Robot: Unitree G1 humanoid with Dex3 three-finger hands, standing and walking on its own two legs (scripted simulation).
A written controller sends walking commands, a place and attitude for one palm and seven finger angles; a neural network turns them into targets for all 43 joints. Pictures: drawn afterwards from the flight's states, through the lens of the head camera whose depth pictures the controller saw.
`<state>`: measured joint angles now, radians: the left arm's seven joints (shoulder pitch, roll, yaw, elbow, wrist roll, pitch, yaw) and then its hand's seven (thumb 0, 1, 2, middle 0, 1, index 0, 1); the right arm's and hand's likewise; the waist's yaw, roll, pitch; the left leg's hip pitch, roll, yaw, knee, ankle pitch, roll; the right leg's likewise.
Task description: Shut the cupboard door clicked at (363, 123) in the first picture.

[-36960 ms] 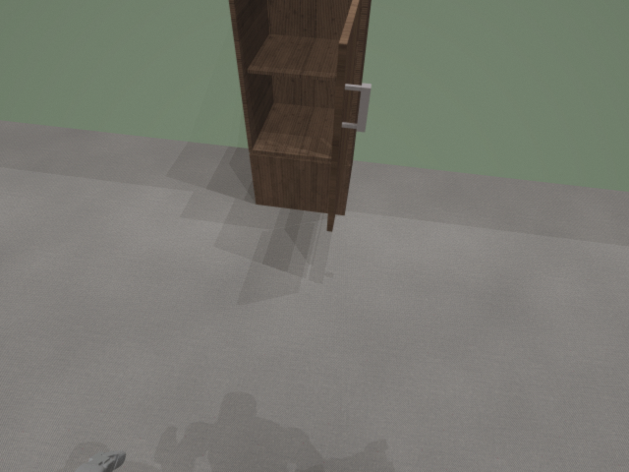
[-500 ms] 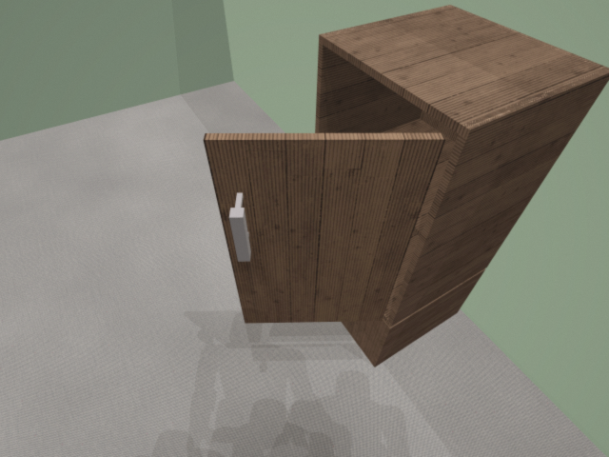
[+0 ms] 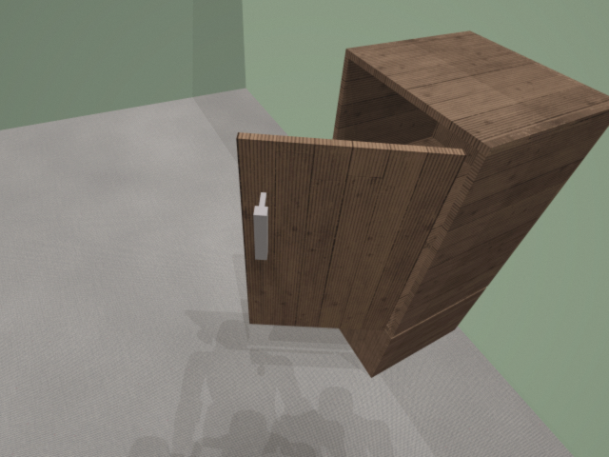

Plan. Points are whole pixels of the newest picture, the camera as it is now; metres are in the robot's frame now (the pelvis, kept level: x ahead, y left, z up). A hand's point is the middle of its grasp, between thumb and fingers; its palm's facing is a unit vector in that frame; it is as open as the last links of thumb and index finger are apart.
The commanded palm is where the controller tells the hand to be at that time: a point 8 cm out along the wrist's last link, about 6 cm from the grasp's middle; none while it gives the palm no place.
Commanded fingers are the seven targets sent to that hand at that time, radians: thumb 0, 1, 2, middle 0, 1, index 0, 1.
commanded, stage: shuffle to correct the standing spot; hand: left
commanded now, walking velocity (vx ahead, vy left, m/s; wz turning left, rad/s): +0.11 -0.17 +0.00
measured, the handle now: (262, 226) +0.51 +0.11 -0.03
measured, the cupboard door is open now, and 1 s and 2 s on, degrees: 60 60 60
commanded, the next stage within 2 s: come to a stop and stand still in 0.52 s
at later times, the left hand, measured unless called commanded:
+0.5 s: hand out of the picture +0.00 +0.10 -0.20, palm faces +0.00 -1.00 -0.09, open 7.4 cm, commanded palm none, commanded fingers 0.00 0.90 0.90 -0.20 -0.30 -0.20 -0.30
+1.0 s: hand out of the picture +0.07 +0.05 -0.19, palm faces +0.06 -0.99 -0.12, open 7.3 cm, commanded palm none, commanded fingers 0.00 0.90 0.90 -0.20 -0.30 -0.20 -0.30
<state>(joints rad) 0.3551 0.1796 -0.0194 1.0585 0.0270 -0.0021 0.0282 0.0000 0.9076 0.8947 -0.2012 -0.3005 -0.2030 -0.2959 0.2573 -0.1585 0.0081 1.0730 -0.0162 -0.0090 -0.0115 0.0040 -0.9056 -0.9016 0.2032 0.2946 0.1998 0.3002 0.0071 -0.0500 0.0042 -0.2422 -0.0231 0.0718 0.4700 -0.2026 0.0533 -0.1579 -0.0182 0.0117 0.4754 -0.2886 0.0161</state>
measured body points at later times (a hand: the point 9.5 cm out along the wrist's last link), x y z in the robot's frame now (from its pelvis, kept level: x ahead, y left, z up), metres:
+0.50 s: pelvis +0.04 -0.05 -0.01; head +0.04 -0.02 +0.44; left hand +0.00 +0.15 -0.18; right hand +0.04 -0.28 -0.15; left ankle +0.04 +0.07 -0.74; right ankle -0.02 -0.14 -0.71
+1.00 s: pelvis +0.08 -0.10 +0.00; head +0.09 -0.08 +0.45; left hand +0.07 +0.10 -0.17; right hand +0.13 -0.33 -0.14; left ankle +0.10 -0.02 -0.74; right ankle +0.06 -0.19 -0.74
